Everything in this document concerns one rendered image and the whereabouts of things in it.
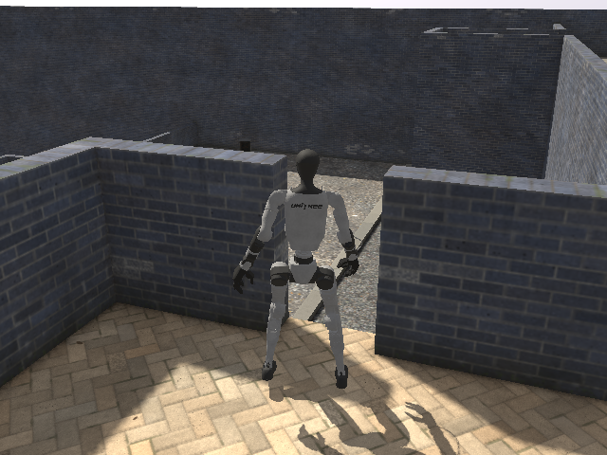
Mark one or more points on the right robot hand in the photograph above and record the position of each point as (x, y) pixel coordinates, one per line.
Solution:
(345, 262)

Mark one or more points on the robot left forearm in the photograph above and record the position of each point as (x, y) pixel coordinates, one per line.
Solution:
(252, 252)

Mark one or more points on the left robot foot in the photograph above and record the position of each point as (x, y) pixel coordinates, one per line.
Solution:
(267, 373)

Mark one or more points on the left robot hand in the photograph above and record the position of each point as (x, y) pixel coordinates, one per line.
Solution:
(237, 277)

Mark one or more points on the left robot upper arm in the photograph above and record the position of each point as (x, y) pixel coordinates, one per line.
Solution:
(277, 198)

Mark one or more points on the robot left shin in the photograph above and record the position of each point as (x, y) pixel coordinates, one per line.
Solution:
(273, 332)

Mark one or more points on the right robot upper arm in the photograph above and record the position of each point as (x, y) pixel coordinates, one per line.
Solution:
(336, 201)

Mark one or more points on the robot right forearm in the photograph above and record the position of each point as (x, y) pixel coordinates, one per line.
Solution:
(350, 248)

